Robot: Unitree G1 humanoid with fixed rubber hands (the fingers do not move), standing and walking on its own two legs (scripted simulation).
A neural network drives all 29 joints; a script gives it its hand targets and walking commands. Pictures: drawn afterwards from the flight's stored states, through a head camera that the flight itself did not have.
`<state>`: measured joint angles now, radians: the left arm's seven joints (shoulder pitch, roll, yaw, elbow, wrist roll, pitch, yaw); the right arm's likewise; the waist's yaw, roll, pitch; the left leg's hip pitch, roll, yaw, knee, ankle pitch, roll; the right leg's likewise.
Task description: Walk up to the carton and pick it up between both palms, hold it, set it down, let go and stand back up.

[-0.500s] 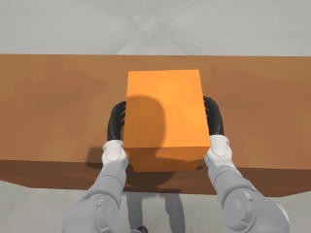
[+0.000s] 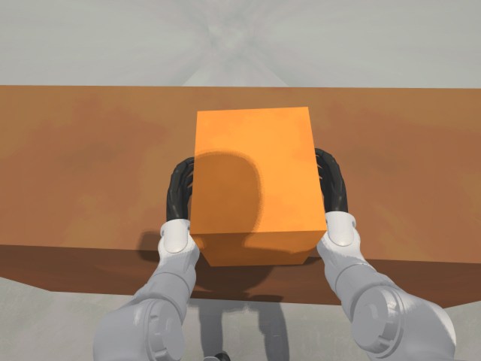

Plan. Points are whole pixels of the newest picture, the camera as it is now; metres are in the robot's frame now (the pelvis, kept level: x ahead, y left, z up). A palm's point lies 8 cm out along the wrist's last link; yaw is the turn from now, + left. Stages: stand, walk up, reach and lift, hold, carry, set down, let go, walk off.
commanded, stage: reach and lift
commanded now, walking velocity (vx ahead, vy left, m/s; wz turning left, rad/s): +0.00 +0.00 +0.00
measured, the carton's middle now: (254, 194) +0.41 +0.04 -0.01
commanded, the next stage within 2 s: none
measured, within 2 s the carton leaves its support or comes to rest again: leaves its support in 0.76 s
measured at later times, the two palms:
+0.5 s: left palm (180, 208) +0.38 +0.17 -0.02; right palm (334, 200) +0.40 -0.09 -0.01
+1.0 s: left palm (171, 191) +0.37 +0.16 +0.06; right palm (351, 185) +0.39 -0.10 +0.07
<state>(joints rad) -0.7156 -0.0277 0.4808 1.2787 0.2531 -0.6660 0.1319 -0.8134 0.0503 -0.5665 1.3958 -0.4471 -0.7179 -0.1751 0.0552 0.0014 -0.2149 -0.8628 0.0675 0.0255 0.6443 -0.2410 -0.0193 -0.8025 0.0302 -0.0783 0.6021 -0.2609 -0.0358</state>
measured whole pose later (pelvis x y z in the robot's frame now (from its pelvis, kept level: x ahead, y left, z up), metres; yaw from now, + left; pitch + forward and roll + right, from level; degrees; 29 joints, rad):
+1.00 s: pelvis -0.01 +0.00 +0.00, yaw +2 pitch +18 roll -2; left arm -0.67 0.04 0.07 1.16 -0.11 -0.39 0.20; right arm -0.71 0.02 -0.07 1.10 0.02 -0.31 -0.22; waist 0.01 0.04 -0.28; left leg -0.73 0.06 -0.01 0.67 -0.25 -0.02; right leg -0.64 0.02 -0.11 0.61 -0.28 -0.03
